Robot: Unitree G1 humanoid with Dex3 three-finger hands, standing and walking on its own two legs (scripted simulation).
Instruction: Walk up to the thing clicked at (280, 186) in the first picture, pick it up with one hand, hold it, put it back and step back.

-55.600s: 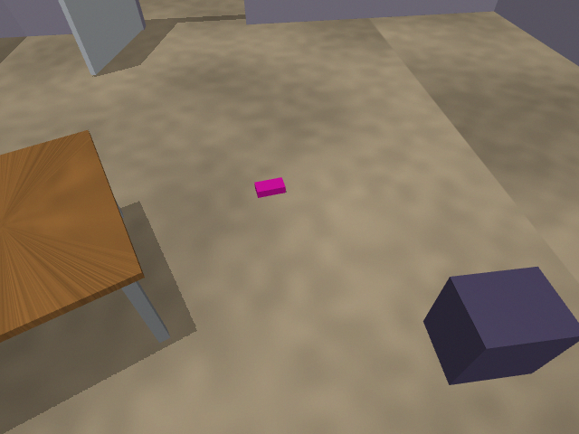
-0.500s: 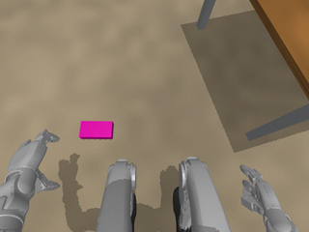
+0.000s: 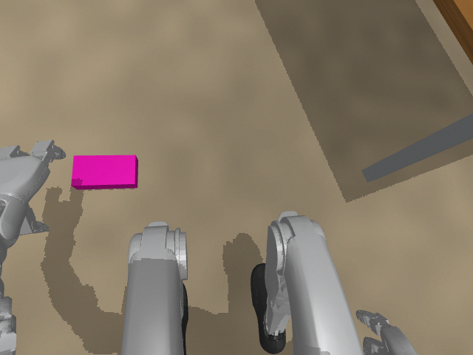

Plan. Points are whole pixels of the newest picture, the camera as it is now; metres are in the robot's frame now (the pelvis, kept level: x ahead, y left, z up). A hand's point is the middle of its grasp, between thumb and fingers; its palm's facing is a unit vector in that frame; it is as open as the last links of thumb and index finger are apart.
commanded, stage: rise first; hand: left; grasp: from above
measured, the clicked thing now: (106, 172) +0.49 +0.29 -0.36
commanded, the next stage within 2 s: approach in 0.86 s
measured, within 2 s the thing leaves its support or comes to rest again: neither
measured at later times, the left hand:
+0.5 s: hand (52, 180) +0.42 +0.34 -0.20, palm faces -0.46 -0.06 -0.89, open 13.6 cm
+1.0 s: hand (62, 176) +0.43 +0.34 -0.22, palm faces -0.45 -0.07 -0.89, open 14.0 cm
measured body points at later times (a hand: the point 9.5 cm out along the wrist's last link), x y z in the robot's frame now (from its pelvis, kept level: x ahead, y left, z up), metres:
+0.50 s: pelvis +0.01 +0.00 -0.04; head +0.24 +0.07 +0.34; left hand +0.44 +0.34 -0.14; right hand +0.10 -0.28 -0.15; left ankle +0.08 +0.11 -0.34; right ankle +0.11 -0.12 -0.34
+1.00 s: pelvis +0.01 +0.00 -0.05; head +0.25 +0.07 +0.32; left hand +0.45 +0.34 -0.17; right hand +0.08 -0.28 -0.16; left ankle +0.08 +0.11 -0.34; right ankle +0.11 -0.12 -0.34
